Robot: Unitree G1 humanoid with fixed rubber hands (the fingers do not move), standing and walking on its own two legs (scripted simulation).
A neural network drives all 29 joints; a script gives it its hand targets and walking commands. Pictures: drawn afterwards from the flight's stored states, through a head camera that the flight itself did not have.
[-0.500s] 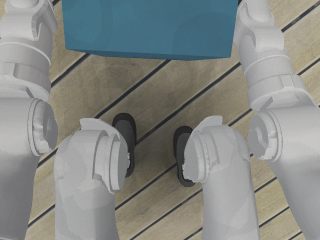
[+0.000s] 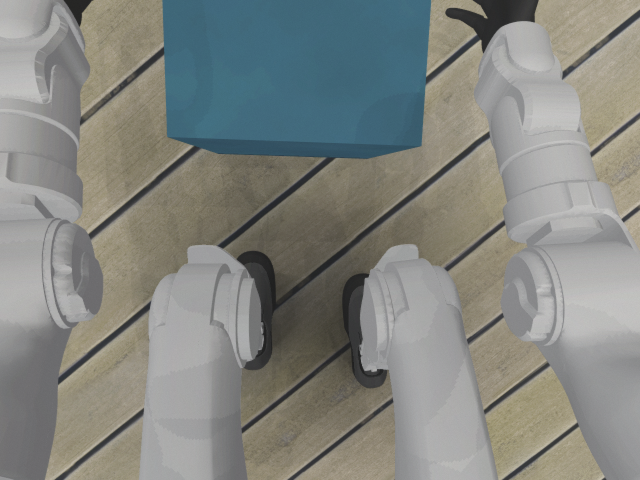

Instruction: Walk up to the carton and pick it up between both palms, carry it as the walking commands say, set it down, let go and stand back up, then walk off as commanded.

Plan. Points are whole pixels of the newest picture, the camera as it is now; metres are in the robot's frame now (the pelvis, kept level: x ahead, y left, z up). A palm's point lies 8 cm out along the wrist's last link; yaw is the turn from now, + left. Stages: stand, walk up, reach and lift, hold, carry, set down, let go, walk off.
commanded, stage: set down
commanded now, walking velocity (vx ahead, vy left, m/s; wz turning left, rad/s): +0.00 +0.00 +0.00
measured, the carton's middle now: (297, 34) +0.57 +0.04 -0.27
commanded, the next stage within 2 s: let go in 1.02 s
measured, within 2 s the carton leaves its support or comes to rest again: neither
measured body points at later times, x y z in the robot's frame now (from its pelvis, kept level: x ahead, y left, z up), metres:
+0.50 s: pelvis +0.02 +0.00 +0.12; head +0.34 +0.04 +0.44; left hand +0.56 +0.27 +0.02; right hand +0.56 -0.16 +0.02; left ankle +0.13 +0.10 -0.37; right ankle +0.09 -0.10 -0.37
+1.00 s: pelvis +0.04 +0.01 +0.26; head +0.34 +0.05 +0.60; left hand +0.55 +0.27 +0.15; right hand +0.55 -0.16 +0.16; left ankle +0.13 +0.10 -0.37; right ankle +0.09 -0.10 -0.37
